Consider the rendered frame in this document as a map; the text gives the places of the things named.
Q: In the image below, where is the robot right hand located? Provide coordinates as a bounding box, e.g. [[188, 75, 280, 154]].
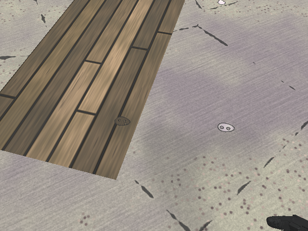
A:
[[266, 215, 308, 231]]

